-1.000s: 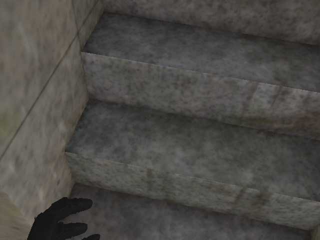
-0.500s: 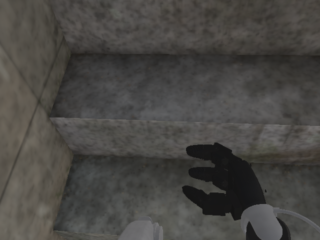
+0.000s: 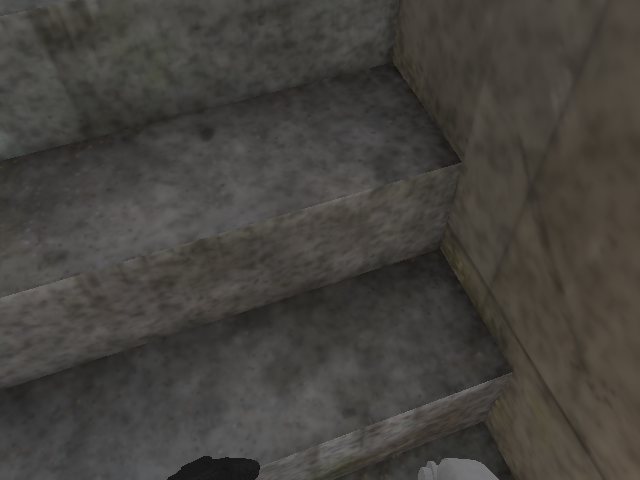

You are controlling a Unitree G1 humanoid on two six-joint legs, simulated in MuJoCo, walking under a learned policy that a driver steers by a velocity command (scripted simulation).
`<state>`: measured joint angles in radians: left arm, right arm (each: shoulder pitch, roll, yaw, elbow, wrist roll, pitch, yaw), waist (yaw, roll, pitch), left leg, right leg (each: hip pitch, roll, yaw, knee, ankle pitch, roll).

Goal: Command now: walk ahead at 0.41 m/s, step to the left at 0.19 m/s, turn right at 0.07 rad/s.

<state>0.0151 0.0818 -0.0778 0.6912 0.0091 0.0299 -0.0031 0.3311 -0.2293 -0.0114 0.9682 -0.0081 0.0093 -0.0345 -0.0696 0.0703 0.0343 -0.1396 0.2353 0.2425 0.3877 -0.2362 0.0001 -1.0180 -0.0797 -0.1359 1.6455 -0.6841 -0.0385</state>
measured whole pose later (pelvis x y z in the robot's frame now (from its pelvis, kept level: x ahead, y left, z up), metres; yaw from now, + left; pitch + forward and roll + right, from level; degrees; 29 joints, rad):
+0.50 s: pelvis +0.00 +0.03 -0.03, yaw +9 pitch +4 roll +0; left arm -0.38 0.06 -0.06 0.47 0.03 -0.11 -0.02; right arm 0.76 -0.09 -0.02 1.03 -0.03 0.03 -0.02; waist -0.31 -0.01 -0.11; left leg -0.31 -0.15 -0.04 0.62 -0.43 0.13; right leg -0.92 -0.07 -0.05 2.02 -0.45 0.08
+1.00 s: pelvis -0.01 +0.07 -0.02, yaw +31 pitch +5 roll -1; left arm 0.46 0.26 0.04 0.98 0.02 -0.05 0.05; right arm 0.01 -0.18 0.05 0.49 -0.01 -0.06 -0.02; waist 0.06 -0.02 0.02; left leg -1.38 0.08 -0.16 2.18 -0.21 0.00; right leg -0.22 -0.05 -0.07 0.50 -0.37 0.01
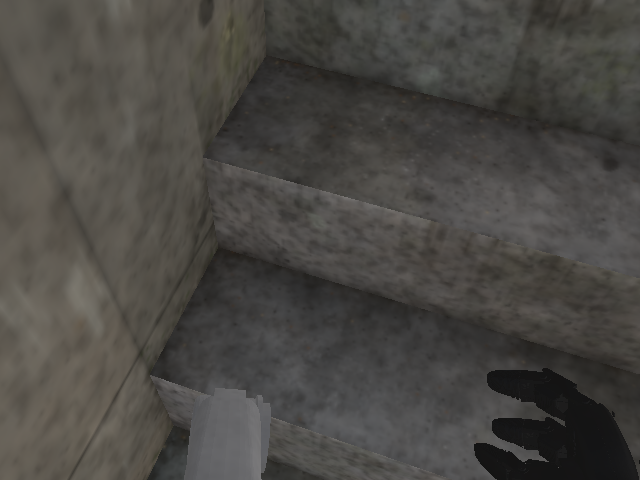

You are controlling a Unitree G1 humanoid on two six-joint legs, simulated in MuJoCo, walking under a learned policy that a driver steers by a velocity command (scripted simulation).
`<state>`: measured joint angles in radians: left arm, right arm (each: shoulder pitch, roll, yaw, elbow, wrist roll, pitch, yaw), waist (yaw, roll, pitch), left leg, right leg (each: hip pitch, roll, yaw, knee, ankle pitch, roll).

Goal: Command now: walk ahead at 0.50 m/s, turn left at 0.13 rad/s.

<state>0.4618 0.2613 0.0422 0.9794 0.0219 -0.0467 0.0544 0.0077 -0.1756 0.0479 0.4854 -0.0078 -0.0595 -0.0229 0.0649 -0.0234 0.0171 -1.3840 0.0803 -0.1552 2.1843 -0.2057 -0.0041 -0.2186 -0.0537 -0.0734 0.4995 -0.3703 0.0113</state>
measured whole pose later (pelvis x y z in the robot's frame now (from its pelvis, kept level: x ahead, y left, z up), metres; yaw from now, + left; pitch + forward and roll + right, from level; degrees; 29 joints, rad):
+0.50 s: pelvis +0.07 +0.07 +0.15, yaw +1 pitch -5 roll +1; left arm 0.57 0.33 0.09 0.71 0.06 0.19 0.09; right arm 0.12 -0.28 -0.03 0.74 -0.03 0.03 -0.04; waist 0.26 -0.10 -0.07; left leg -0.38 0.31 0.35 0.92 -0.70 -0.24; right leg -0.59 0.00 -0.06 1.71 -0.13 0.05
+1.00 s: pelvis -0.10 +0.01 -0.01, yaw -16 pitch +2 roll +4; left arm 0.52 0.20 0.09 0.77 -0.02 0.06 0.09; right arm -0.05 -0.23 -0.08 0.78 0.01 0.03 -0.05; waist 0.17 0.00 0.05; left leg -0.29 -0.06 0.08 0.54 -0.29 0.03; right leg -0.78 0.13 0.16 1.72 -0.55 0.04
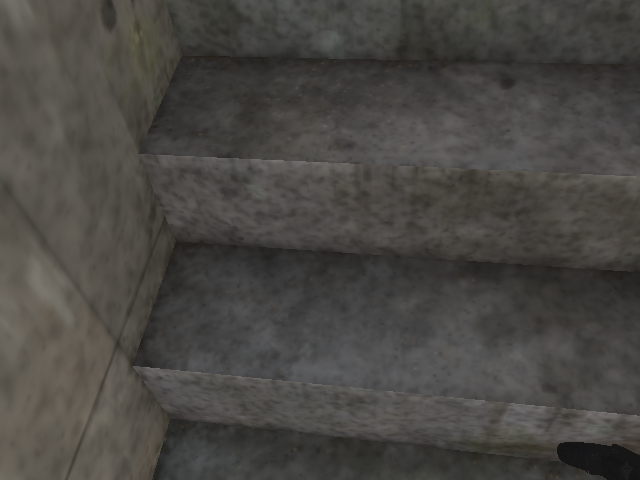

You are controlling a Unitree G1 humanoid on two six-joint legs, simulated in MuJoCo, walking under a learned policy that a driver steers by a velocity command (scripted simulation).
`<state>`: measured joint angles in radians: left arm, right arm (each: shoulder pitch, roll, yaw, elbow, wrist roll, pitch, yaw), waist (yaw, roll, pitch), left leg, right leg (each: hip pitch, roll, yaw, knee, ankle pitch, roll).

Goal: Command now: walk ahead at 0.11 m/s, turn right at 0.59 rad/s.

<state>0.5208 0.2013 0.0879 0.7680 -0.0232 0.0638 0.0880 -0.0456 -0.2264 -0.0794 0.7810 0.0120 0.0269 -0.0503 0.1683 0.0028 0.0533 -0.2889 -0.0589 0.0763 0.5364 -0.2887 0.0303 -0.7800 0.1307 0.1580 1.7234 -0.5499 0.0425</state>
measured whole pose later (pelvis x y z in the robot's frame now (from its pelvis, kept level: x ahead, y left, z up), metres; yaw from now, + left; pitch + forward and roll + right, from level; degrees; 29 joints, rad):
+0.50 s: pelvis -0.09 -0.08 -0.02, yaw -11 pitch -1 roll +3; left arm 0.19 0.11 -0.09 0.55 0.05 0.00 0.13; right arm 0.35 -0.24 -0.04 0.65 -0.01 0.13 -0.06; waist -0.10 0.06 0.01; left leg -0.75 -0.12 -0.14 1.84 0.02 -0.08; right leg -0.52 -0.10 -0.16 0.76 -0.23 -0.06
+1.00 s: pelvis -0.20 -0.03 -0.22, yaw +2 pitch +0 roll +0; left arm 0.10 0.10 -0.04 0.57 -0.02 0.02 0.03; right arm 0.47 -0.16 0.01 0.75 -0.05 0.02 -0.05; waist -0.16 -0.07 -0.01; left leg -0.25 -0.11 0.03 0.69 -0.43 0.12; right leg -0.90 -0.09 0.05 1.96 -0.10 0.18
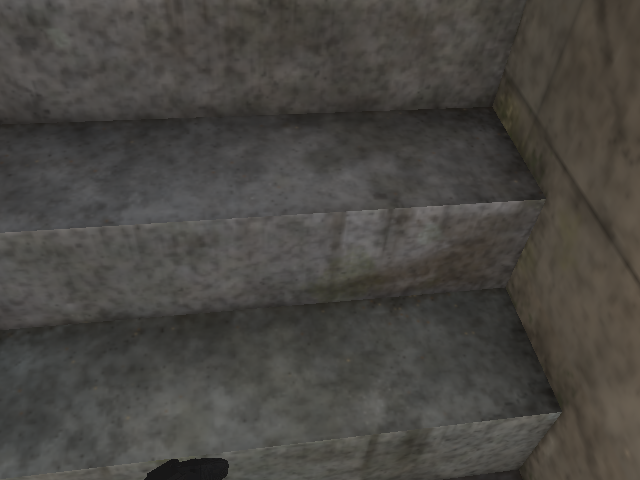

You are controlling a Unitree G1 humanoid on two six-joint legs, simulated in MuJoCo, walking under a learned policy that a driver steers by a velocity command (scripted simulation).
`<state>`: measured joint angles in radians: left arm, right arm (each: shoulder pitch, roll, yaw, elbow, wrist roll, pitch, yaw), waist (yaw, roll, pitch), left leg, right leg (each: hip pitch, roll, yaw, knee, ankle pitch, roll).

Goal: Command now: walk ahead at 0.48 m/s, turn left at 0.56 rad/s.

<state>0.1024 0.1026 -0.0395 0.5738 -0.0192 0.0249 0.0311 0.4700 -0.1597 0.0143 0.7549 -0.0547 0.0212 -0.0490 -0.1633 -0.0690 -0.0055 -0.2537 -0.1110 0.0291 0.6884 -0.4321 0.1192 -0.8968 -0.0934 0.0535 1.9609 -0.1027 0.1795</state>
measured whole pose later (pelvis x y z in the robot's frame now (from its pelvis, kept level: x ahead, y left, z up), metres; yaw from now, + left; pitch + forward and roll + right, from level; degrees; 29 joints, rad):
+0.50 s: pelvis +0.04 -0.03 +0.02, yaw +14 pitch +3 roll -1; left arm 0.35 0.22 0.04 0.84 0.02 -0.03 0.04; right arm 0.03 -0.15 0.04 0.48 -0.02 -0.04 0.01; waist 0.04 0.06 0.03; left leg -1.11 -0.08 -0.15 2.27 -0.47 -0.05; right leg -0.24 0.00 -0.11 0.47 -0.30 -0.03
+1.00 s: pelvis +0.14 +0.10 +0.15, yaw +1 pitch -2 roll +1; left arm 0.13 0.30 0.06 0.59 0.00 0.05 0.01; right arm 0.29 -0.17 0.00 0.79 -0.04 -0.03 -0.04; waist 0.03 -0.06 -0.03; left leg -0.53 0.15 0.18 1.11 -0.67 -0.03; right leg -0.85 0.12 0.04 2.07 -0.08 -0.03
